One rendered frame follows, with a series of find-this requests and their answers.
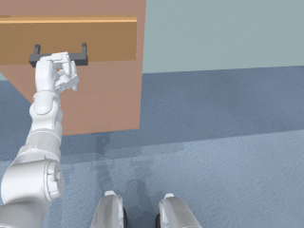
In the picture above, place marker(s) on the robot left upper arm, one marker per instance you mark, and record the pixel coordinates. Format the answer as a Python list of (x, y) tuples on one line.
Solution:
[(29, 189)]

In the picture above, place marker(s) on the left robot forearm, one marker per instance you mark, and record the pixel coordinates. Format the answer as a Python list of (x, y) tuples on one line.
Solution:
[(46, 132)]

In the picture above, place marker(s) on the drawer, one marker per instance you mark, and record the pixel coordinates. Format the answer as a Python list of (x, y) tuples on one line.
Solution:
[(108, 37)]

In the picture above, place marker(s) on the cabinet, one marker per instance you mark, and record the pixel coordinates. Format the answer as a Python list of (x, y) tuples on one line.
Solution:
[(108, 96)]

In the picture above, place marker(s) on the robot left hand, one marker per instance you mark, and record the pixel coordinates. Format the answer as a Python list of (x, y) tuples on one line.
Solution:
[(46, 75)]

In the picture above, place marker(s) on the handle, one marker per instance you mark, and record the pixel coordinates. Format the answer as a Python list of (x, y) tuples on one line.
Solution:
[(79, 58)]

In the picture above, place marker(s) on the robot right shin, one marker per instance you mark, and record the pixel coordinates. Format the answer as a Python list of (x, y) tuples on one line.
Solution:
[(161, 223)]

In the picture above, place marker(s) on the left robot thigh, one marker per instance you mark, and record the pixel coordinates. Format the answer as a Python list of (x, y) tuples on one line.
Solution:
[(108, 212)]

